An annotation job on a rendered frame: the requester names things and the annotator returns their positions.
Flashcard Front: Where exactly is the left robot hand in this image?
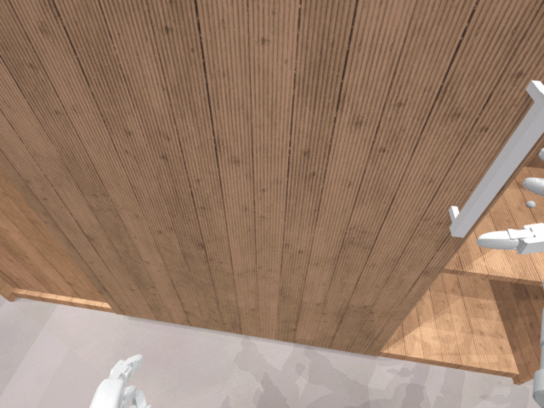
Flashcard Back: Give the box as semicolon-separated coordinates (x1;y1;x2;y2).
89;354;151;408

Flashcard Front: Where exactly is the right robot hand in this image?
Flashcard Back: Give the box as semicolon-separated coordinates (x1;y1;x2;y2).
477;148;544;255

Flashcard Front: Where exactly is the handle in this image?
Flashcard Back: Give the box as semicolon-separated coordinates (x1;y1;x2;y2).
449;80;544;238

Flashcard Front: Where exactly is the wardrobe door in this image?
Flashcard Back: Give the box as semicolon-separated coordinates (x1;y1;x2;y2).
0;0;544;356
0;169;107;303

